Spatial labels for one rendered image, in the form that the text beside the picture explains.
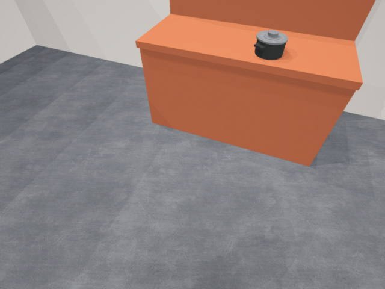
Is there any table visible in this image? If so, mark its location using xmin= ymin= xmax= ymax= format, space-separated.
xmin=135 ymin=0 xmax=375 ymax=166

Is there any knob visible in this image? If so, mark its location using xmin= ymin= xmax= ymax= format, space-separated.
xmin=268 ymin=30 xmax=279 ymax=37

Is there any pot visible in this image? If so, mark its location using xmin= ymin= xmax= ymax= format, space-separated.
xmin=254 ymin=39 xmax=286 ymax=60

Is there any lid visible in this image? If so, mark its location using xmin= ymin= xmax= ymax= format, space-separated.
xmin=256 ymin=31 xmax=288 ymax=45

